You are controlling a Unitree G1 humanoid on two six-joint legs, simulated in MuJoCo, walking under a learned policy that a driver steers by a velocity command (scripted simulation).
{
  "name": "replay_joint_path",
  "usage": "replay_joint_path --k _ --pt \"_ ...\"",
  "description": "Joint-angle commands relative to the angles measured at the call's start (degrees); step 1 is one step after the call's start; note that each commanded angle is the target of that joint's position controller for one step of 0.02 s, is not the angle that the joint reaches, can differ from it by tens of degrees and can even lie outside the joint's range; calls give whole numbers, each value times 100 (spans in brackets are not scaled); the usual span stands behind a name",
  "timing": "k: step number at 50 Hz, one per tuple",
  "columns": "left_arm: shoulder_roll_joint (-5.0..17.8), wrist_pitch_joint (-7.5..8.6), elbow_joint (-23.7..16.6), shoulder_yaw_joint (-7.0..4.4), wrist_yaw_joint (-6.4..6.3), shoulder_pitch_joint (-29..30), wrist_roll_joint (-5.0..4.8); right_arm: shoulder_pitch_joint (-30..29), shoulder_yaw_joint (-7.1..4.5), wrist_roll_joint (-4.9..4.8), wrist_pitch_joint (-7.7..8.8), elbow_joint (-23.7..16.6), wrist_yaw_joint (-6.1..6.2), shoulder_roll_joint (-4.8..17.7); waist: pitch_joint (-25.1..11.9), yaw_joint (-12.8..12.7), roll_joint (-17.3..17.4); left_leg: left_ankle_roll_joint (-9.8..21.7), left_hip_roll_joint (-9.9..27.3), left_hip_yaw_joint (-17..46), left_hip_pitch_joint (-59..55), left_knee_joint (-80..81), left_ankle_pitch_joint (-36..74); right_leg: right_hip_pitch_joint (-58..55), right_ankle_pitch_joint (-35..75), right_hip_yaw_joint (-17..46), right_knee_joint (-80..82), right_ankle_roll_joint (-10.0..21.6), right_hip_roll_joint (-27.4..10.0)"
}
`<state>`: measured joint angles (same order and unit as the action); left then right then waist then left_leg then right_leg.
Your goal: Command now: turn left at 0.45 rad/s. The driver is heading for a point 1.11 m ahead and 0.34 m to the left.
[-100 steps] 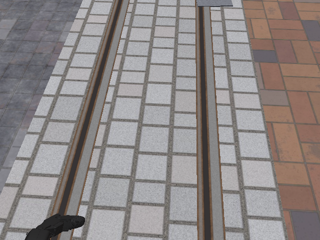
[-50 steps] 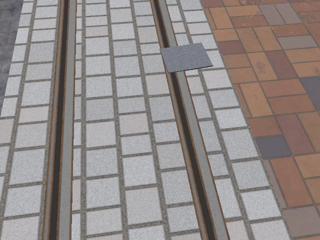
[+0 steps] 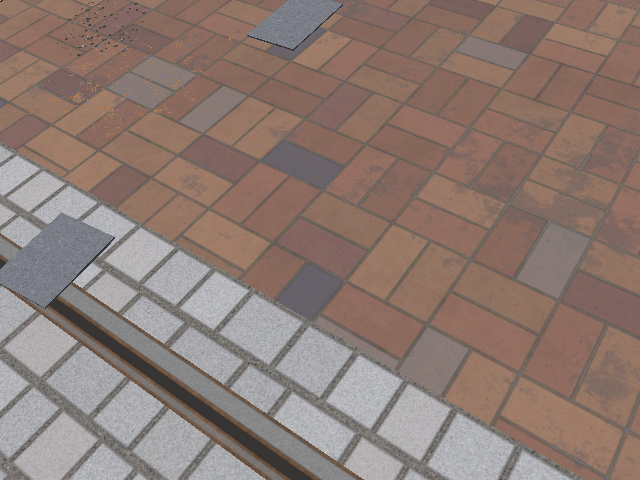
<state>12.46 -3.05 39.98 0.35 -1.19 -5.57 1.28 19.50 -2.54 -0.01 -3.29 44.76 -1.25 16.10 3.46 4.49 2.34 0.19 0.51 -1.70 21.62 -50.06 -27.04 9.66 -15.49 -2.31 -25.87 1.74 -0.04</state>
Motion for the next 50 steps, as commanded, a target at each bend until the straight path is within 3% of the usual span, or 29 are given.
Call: replay_joint_path --k 1,5,9,12,13,14,15,16,17,18,19,20,21,23,25,27,29,30,34,39,42,44,45,46,47,48,49,50 --pt "899 78 -351 -272 -163 111 -14 86 -313 65 -42 -272 10 764 -223 -301 -1221 -157 -33 68 593 -1372 37 -205 3019 299 752 874 -1446" --pt "844 105 -285 -300 -200 -84 39 -293 -276 40 -113 -504 -82 496 -218 -485 -1074 -301 144 -47 838 -829 243 -545 2283 148 740 937 -1653" --pt "1017 193 -229 -406 -105 -119 76 -498 -240 28 -148 -780 -187 378 -368 -533 -1185 -123 182 -269 207 251 167 -423 2225 -67 477 846 -1850" --pt "1182 231 -214 -501 6 -114 38 -481 -280 -20 -132 -919 -215 434 -502 -461 -1155 63 101 -473 -246 901 222 -315 2166 -200 100 654 -2017" --pt "1214 227 -213 -527 43 -69 -15 -362 -291 -8 -109 -916 -209 414 -540 -323 -1002 140 36 -531 -595 1404 579 -130 1935 -386 -232 465 -1986" --pt "1190 218 -159 -549 81 -166 -53 -126 -322 47 -47 -841 -167 491 -613 -158 -592 243 -27 -301 -1142 2102 1241 266 1256 -647 -854 136 -1800" --pt "1013 197 -202 -523 136 -372 -69 173 -472 154 44 -795 -65 1102 -534 -48 852 526 863 1368 -1731 3147 2209 1302 -328 -1092 -2413 -290 -1184" --pt "647 110 -757 -382 104 233 -7 466 -685 77 92 -831 -49 1966 -408 51 1886 1539 2081 3628 -1866 3248 4282 2864 -2507 -507 -3398 -590 3" --pt "833 54 -709 -389 40 387 92 646 -690 23 89 -832 -37 1748 -644 210 774 1821 2036 3273 -2103 3191 3869 3012 -2338 286 -4087 -552 -165" --pt "837 67 -628 -395 35 276 26 304 -603 23 54 -878 14 1514 -457 19 534 1750 1753 2847 -1842 3181 3194 3041 -1803 450 -4184 -487 -237" --pt "901 129 -527 -415 38 176 -27 -216 -530 32 1 -976 67 1300 -230 -224 310 1481 1319 2398 -1574 3239 2675 2936 -1119 539 -3920 -451 -370" --pt "1003 161 -491 -448 32 111 33 -569 -479 -25 -15 -1077 110 1154 -231 -343 394 1300 1034 2198 -1478 3231 2685 2814 -727 516 -3773 -453 -358" --pt "1051 152 -374 -459 39 -90 91 -732 -445 -20 -19 -1142 113 1062 -392 -406 415 1236 843 2013 -1440 3161 3039 2616 -493 466 -3839 -482 -270" --pt "1004 106 -312 -442 67 -249 90 -581 -455 -30 12 -1118 78 1116 -608 -397 172 1186 753 2027 -1517 3051 3317 2519 -366 494 -3744 -532 -171" --pt "950 72 -349 -413 64 -197 57 -439 -494 -16 26 -1086 75 1215 -584 -327 158 1172 684 2227 -1589 3031 3014 2625 -324 552 -3403 -567 -113" --pt "1050 78 -370 -415 110 -120 127 -236 -511 42 26 -1079 40 1268 -710 -170 394 1295 581 2787 -1605 3524 -25 2676 -293 608 -3010 -583 -73" --pt "1163 126 -418 -443 167 102 150 -200 -508 93 46 -1098 -12 1313 -453 -94 638 1377 642 3363 -1507 3844 -1291 2856 -341 652 -2633 -611 13" --pt "1175 174 -432 -444 186 215 134 -161 -510 108 73 -1091 -20 1326 -351 -66 601 1397 650 3496 -1497 3859 -1335 2905 -317 683 -2438 -621 35" --pt "980 371 -275 -351 254 178 111 42 -359 132 349 -895 16 1042 -364 18 581 1288 730 2974 -1573 3806 -516 2611 340 364 -1639 -524 -179" --pt "1078 432 -399 -326 352 340 -53 -89 -305 165 560 -857 -20 1123 -37 13 500 1263 1074 2667 -1188 4032 -658 2070 138 160 -1144 -59 -245" --pt "1086 456 -384 -323 420 -41 -89 -308 -285 170 642 -801 37 1174 132 -271 291 1166 1257 2154 -844 4165 -548 1257 -53 16 -800 343 -156" --pt "1142 507 -114 -380 389 -861 -62 -458 -227 201 679 -765 71 1081 -10 -734 -127 991 972 1424 -411 3346 345 -10 -242 -168 -323 558 177" --pt "1421 579 267 -506 334 -2026 -36 -591 -146 282 719 -808 95 884 -445 -1239 -787 818 527 742 167 1564 1697 -1284 -843 530 -54 726 -14" --pt "2086 635 334 -670 297 -2723 54 -816 2 211 809 -1181 75 503 -708 -1368 -2039 389 -205 -98 1695 -557 1495 -2163 -3035 3534 1166 1303 -1415" --pt "1900 624 263 -638 375 -2420 -5 -1104 1 272 858 -1320 67 599 -387 -1119 -1771 260 -626 462 3014 -1296 411 -2312 -3406 5397 1882 1502 -1705" --pt "1717 618 161 -626 382 -2000 -17 -1253 -10 358 882 -1266 47 766 -164 -959 -878 250 -173 741 3283 -1744 841 -2120 -2949 4749 1525 1496 -1678" --pt "1629 632 137 -629 356 -1962 -42 -1287 0 409 918 -1198 0 818 -252 -931 -437 177 41 727 3093 -1763 1171 -1866 -2317 4047 1353 1444 -1441" --pt "1558 641 178 -608 308 -2012 -61 -1266 20 432 922 -1191 -41 770 -232 -837 -310 110 168 679 2875 -1558 1259 -1551 -2025 3632 1466 1364 -1208"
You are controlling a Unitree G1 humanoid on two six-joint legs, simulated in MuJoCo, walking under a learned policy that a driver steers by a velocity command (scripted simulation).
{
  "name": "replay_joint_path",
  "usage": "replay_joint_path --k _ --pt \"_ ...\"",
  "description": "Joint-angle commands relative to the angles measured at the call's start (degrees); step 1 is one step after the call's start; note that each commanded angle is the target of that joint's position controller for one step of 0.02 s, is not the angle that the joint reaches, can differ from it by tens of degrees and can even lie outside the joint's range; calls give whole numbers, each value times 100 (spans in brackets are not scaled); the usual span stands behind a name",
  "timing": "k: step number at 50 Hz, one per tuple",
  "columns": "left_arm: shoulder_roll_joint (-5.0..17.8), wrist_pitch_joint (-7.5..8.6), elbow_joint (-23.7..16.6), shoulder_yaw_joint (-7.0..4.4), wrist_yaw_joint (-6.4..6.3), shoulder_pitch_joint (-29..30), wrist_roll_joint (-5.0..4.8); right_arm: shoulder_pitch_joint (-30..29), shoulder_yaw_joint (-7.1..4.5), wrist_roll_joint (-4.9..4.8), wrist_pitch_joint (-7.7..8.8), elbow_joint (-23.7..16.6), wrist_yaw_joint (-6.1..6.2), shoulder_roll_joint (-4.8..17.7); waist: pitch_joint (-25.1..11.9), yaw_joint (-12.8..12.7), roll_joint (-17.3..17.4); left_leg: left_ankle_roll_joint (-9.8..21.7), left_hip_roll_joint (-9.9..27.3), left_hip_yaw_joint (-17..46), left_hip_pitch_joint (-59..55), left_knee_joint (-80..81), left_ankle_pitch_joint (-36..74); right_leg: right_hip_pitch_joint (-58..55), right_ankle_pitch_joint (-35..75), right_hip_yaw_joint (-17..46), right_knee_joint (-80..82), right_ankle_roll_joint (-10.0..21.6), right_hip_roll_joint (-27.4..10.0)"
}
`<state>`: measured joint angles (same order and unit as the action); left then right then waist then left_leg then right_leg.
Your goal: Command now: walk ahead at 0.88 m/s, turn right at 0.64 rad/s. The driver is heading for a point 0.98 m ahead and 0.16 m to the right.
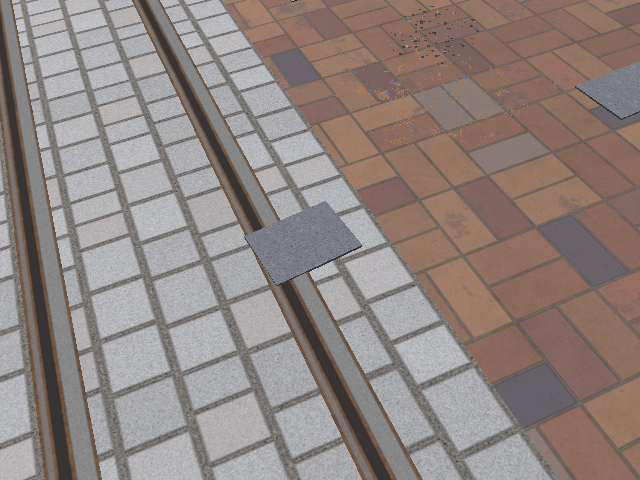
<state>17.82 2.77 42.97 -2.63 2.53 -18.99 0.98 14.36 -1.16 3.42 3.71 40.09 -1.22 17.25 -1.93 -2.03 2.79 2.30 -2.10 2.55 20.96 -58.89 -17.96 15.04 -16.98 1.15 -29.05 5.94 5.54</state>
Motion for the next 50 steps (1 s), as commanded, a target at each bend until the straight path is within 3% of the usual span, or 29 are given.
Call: replay_joint_path --k 1,5,8,11,13,14,15,16,17,18,19,20,21,24,26,28,30,32,34,36,37,38,39,40,41,42,44,47,50 --pt "892 87 -66 -264 -108 -669 -62 -764 -83 129 172 -728 -81 613 436 -85 -427 -202 525 215 2750 -400 422 -1762 -1565 2995 1943 876 -1546" --pt "825 161 82 -273 -161 -876 -110 -1385 24 43 -44 -922 -143 500 804 -129 -528 -489 480 -183 2622 401 735 -1115 -124 2476 2277 959 -1119" --pt "847 148 203 -322 -191 -1010 -117 -2106 140 -43 -14 -1138 -177 328 849 -335 -629 -572 262 -393 2146 1526 1317 -861 1296 2199 2139 869 -861" --pt "908 172 349 -351 -237 -1156 -152 -2501 171 -118 24 -1328 -165 340 717 -449 -834 -442 135 -421 1430 2310 1769 -990 2822 2325 2006 743 -1031" --pt "1037 189 318 -377 -270 -815 -171 -2017 111 -152 47 -1214 -88 502 426 -95 -816 -295 -39 -378 211 2791 1699 -892 4072 2197 1553 481 -1025" --pt "1184 214 324 -407 -259 -758 -166 -1383 3 -156 57 -1022 -2 757 -67 187 -750 -199 -206 -404 -843 2722 1318 -815 5166 2101 805 318 -960" --pt "1389 238 298 -453 -224 -547 -130 -246 -122 -205 65 -723 111 992 -691 799 -686 -117 -149 -346 -2204 2690 1011 -482 5414 1995 -467 176 -808" --pt "1248 319 232 -425 -205 -286 -82 1027 -292 -157 79 -432 259 1280 -1270 1410 -579 0 473 149 -3712 2463 210 405 4513 1891 -1969 114 -520" --pt "237 374 48 -193 -226 -458 -145 1900 -440 101 109 -298 366 1699 -2069 1382 868 293 2227 2260 -5056 2990 -2412 1695 277 1333 -4130 118 52" --pt "191 288 -218 -69 -203 -782 -316 1250 -465 90 58 -386 312 1825 -2481 814 1889 682 3084 5062 -4823 4319 -3600 2517 -1045 856 -5113 90 116" --pt "610 177 -83 -124 -219 -190 -125 531 -400 8 33 -475 299 1198 -1320 792 966 650 2641 4373 -3826 4430 -3709 2836 -313 675 -5147 149 -386" --pt "697 110 -79 -155 -148 131 -2 299 -305 -23 33 -419 279 790 -652 731 322 629 2435 3289 -3055 4308 -2621 2801 64 528 -4915 128 -642" --pt "621 44 -75 -153 -69 318 52 303 -264 17 44 -297 259 617 -267 657 -42 589 2236 2571 -2500 4402 -1599 2695 122 450 -4775 94 -803" --pt "196 -197 -392 -41 115 777 108 571 -177 -121 214 157 183 323 437 370 207 462 2034 1205 -1681 4786 -289 2865 57 413 -4537 5 -1173" --pt "91 -287 -671 33 195 1176 119 587 -166 -216 310 318 119 272 630 244 189 355 2010 435 -1565 5021 546 3190 393 314 -4446 -30 -1276" --pt "43 -232 -937 125 245 1549 139 551 -136 -173 412 441 94 267 830 69 196 369 1701 -203 -1104 5321 1259 3009 949 448 -3697 -43 -1146" --pt "108 -166 -1025 201 300 1870 114 539 -154 -179 446 533 66 411 1045 8 -38 365 1358 -867 -682 5753 1670 2264 1578 49 -2249 -7 -878" --pt "98 -85 -1089 264 346 2306 120 888 -192 -266 411 739 64 711 1227 122 -217 549 1458 -930 -593 6224 2615 1348 1850 -524 -1325 95 -630" --pt "185 -25 -985 257 264 2168 167 1135 -226 -291 368 923 50 1106 928 -18 -57 640 1513 -900 -1439 5448 5574 810 1539 -822 -1014 193 -383" --pt "608 6 -575 73 75 825 277 1112 -306 -243 249 1053 124 1503 -44 -772 275 509 1640 -806 -1833 3392 7124 -772 684 -550 -760 283 -140" --pt "914 18 -217 -72 -46 -254 316 999 -297 -274 191 1025 141 1477 -591 -1318 255 444 1343 -824 -1126 1770 6102 -2217 670 -331 -390 272 -334" --pt "1500 45 -45 -228 -187 -836 407 1279 -141 -192 182 878 97 694 -1328 -1068 -658 448 761 -607 188 -538 1609 -3583 -924 1338 -440 186 -1850" --pt "1801 76 -221 -310 -227 -714 421 1864 -49 -490 199 597 82 177 -2376 -505 -1733 401 167 109 1521 -2371 -897 -4276 -1871 4120 588 392 -3274" --pt "1386 78 -173 -280 -224 -456 295 1054 -202 -478 156 543 127 765 -1682 -661 -757 448 397 330 1948 -2497 -162 -3467 -1506 3714 1043 255 -2958" --pt "1000 142 -79 -178 -217 -65 252 808 -193 -462 151 504 92 633 -665 -378 -646 420 601 214 2083 -2140 290 -2578 -806 2754 1098 270 -2720" --pt "737 199 0 -144 -193 164 245 803 -153 -419 113 614 54 441 -148 -146 -483 367 807 188 1916 -1841 443 -1856 -71 2065 1268 212 -2473" --pt "437 279 99 -72 -215 299 150 1090 -148 -294 -97 777 -49 206 66 237 -780 266 984 139 1424 -1624 522 -1028 277 1120 1614 103 -2207" --pt "186 450 349 -41 -178 198 -25 404 -163 -235 -319 574 -155 5 569 350 -676 206 1151 2 2021 -1395 775 -898 1047 72 2064 -60 -2022" --pt "-47 539 454 61 -202 415 28 -329 -44 -191 -231 217 -204 -244 1054 556 -734 141 826 -425 1645 115 1643 -270 3792 -1169 2032 -58 -1488"
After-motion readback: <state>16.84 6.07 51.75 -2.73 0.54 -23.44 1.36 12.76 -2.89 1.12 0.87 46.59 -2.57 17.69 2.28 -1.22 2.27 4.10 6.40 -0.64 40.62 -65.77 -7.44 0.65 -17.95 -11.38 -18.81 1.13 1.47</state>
